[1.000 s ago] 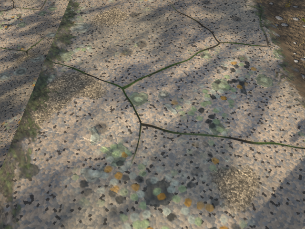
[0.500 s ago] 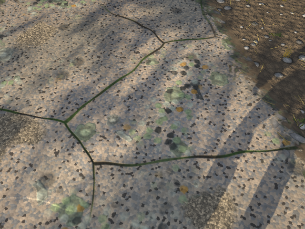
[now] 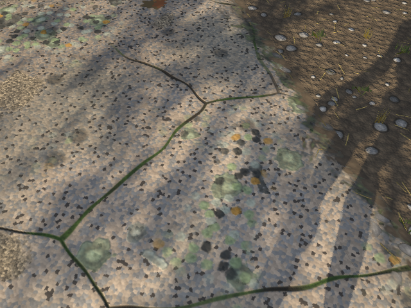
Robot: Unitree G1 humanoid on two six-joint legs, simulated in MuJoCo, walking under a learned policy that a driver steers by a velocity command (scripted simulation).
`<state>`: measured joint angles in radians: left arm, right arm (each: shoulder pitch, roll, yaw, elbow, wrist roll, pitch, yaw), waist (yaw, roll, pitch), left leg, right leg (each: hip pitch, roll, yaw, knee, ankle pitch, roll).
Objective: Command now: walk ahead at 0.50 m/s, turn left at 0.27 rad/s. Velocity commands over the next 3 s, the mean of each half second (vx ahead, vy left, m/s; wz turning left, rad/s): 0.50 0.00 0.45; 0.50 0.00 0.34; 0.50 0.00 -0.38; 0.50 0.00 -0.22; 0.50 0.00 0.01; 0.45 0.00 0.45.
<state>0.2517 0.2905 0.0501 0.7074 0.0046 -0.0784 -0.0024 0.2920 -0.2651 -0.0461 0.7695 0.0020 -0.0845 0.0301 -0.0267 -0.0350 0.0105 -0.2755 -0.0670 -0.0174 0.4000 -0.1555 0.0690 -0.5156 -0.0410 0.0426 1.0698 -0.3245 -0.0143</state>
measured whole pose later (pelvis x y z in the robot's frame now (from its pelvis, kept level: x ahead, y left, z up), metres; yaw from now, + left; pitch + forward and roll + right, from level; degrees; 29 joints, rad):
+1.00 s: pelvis +0.47 +0.12 +0.00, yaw +27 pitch +1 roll +0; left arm 0.22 0.31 0.06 0.81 -0.02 -0.07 -0.01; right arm 0.27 -0.26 -0.06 0.72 0.00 -0.06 0.03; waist -0.01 -0.04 0.04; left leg -0.24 -0.06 0.04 0.39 -0.17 0.08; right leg -0.57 -0.13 0.03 1.13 -0.28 0.01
